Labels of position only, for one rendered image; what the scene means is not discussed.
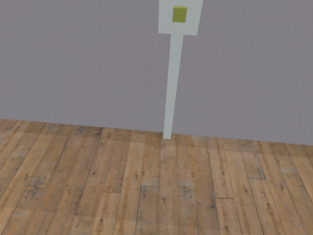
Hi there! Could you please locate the button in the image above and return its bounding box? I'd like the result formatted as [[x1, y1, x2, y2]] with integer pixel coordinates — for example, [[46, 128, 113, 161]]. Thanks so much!
[[172, 6, 188, 23]]

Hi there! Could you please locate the panel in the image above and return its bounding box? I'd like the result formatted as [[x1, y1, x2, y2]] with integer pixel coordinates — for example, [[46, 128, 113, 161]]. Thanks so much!
[[158, 0, 203, 139]]

